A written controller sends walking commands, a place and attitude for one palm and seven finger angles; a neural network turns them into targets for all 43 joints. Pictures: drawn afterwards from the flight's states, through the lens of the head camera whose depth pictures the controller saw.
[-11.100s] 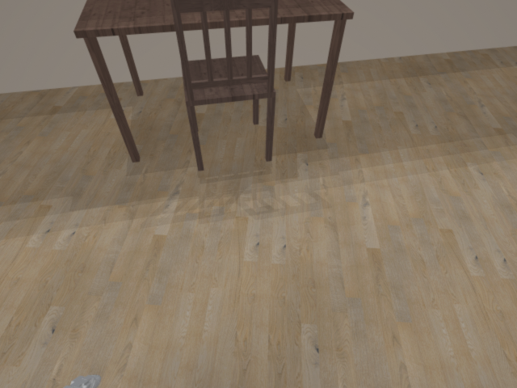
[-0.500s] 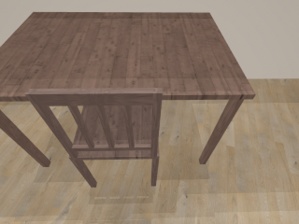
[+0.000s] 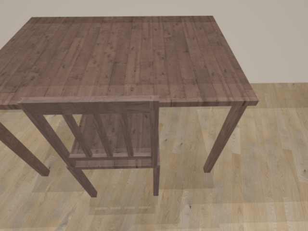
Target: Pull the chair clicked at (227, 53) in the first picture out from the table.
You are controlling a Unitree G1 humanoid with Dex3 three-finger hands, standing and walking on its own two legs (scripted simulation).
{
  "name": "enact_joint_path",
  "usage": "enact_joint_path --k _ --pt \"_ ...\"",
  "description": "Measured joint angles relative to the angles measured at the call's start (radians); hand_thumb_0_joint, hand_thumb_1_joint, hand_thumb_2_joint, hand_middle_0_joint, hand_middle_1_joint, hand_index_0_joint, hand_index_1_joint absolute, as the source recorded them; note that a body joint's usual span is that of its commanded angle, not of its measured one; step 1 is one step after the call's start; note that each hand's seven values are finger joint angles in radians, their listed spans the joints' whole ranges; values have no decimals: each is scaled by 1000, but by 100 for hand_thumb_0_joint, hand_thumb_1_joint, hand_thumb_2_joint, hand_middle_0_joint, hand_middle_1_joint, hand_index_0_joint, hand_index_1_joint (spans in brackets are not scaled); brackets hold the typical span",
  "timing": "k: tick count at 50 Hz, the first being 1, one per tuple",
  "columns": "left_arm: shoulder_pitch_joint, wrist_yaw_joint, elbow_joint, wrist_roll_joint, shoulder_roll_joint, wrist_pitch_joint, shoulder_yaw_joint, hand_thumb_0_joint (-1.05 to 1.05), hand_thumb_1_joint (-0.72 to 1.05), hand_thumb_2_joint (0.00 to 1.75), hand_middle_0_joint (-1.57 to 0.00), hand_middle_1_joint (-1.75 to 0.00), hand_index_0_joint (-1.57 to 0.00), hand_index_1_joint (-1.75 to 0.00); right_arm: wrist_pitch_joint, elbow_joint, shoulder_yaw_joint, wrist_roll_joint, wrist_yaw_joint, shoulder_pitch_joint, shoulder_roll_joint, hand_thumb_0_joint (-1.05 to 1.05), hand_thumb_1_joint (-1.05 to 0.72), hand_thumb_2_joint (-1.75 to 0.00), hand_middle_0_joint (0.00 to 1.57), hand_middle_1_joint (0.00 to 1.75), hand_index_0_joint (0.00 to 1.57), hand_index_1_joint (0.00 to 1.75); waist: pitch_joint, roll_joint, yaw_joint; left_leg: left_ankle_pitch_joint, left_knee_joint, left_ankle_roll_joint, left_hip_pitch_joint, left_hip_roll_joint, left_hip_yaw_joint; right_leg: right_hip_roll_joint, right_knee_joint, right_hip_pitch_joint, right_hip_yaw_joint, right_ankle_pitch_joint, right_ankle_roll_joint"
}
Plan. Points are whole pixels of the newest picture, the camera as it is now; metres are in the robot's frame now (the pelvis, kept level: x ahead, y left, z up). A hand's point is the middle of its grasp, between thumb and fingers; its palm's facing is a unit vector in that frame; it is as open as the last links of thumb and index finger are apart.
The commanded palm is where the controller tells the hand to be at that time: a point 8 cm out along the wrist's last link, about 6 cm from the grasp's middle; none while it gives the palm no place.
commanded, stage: look again from close up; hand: left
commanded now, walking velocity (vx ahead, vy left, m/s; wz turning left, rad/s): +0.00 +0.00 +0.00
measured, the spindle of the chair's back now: (103, 136) +0.44 +0.22 -0.10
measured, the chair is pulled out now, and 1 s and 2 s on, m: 0.00 0.00 0.00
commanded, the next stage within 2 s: raise the hand toward the chair's back in 0.64 s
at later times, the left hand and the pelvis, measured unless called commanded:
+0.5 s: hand out of the picture -0.01 +0.16 -0.17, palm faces +0.03 -0.98 -0.21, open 7.4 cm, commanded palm none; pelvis +0.01 -0.02 +0.00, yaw +0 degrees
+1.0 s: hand (97, 204) +0.19 +0.16 -0.02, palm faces +0.15 -0.99 -0.07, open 8.0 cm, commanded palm +0.11 +0.21 -0.07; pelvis -0.04 -0.02 -0.05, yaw +2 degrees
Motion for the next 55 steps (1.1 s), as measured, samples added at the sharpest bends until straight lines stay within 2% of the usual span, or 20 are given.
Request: enact_joint_path --k 32,38,39,40,41,43,46,49,52,53,55 --pt "21 2 1 -2 -6 -2 2 0 90 90 -20 -30 -20 -30 2 -1 9 0 -8 29 4 1 -91 -90 20 30 19 30 -11 5 2 -10 2 -27 20 23 -18 26 -22 34 -14 -3 -26" --pt "27 8 -1 4 -13 -9 0 0 90 90 -20 -30 -20 -30 3 -9 9 -1 -6 40 3 1 -92 -90 20 30 20 30 -13 14 2 -13 30 -26 -5 30 -25 34 -23 26 -20 1 -27" --pt "79 5 -159 -37 -15 42 1 1 90 90 -20 -30 -20 -30 -8 -56 12 7 -10 59 -3 1 -92 -90 20 30 20 30 -10 17 3 -22 45 -22 -18 35 -25 38 -7 10 -19 -1 -27" --pt "136 22 -336 -53 -7 52 9 2 92 89 -20 -30 -20 -30 -51 -106 12 12 -24 84 -6 1 -92 -90 20 30 20 30 -7 13 13 -28 44 -24 -19 33 -18 34 30 -14 -13 -12 -28" --pt "182 50 -489 -72 10 36 18 3 94 89 -21 -30 -20 -30 -101 -149 8 21 -36 105 -7 1 -92 -90 20 30 20 30 -11 6 18 -26 46 -25 -27 26 -11 24 80 -45 -15 -29 -29" --pt "221 77 -721 -115 35 -9 26 4 95 89 -20 -30 -20 -29 -180 -227 -2 38 -47 126 -22 1 -92 -90 20 30 20 30 -29 10 6 -26 82 -22 -71 8 -21 4 158 -96 -39 -64 -27" --pt "160 48 -886 -145 39 -144 53 4 91 87 -20 -29 -19 -29 -239 -321 -14 25 -52 94 -62 1 -91 -90 20 30 20 30 -85 43 -28 -57 213 -17 -223 4 -51 -1 268 -222 -70 -120 -28" --pt "52 -52 -910 -177 18 -339 90 3 85 85 -19 -28 -18 -28 -260 -395 -38 1 -37 29 -82 1 -91 -90 20 30 20 30 -161 45 -32 -98 365 -28 -415 18 -55 5 446 -423 -68 -172 -34" --pt "-7 -216 -909 -227 -11 -510 110 2 77 83 -18 -27 -17 -27 -256 -470 -61 2 -11 -34 -86 1 -91 -90 20 30 20 30 -209 15 -20 -144 518 -32 -580 36 -51 16 615 -596 -55 -229 -45" --pt "-9 -259 -913 -236 -19 -534 111 2 75 82 -18 -27 -17 -27 -248 -500 -66 5 -6 -50 -88 1 -91 -90 20 30 20 30 -215 8 -16 -160 561 -38 -619 40 -53 19 662 -635 -54 -246 -48" --pt "12 -302 -931 -243 -29 -524 107 1 69 80 -18 -26 -17 -26 -221 -562 -72 14 -5 -73 -89 1 -91 -90 20 30 20 30 -219 -2 -8 -182 633 -33 -676 44 -55 21 738 -690 -53 -276 -50"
